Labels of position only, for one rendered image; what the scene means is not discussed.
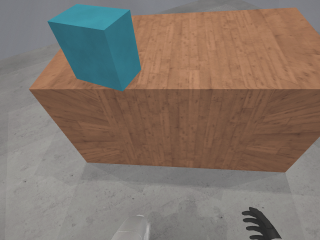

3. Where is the right robot hand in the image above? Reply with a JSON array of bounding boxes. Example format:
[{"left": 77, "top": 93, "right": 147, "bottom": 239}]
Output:
[{"left": 242, "top": 207, "right": 282, "bottom": 240}]

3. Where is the pedestal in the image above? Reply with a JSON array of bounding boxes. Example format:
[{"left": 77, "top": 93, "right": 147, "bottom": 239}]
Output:
[{"left": 29, "top": 7, "right": 320, "bottom": 173}]

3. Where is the left robot thigh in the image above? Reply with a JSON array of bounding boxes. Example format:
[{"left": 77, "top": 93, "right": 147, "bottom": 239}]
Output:
[{"left": 111, "top": 215, "right": 151, "bottom": 240}]

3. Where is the carton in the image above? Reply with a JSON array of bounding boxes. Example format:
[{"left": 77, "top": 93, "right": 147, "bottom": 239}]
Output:
[{"left": 47, "top": 4, "right": 141, "bottom": 92}]

